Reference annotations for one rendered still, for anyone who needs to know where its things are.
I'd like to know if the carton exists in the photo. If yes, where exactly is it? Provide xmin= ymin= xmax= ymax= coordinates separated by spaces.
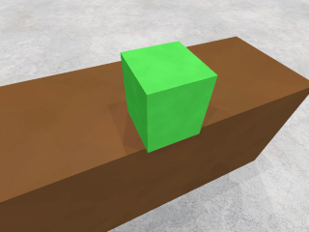
xmin=120 ymin=41 xmax=218 ymax=153

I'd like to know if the pedestal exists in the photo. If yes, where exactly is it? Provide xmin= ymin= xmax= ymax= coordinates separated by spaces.
xmin=0 ymin=36 xmax=309 ymax=232

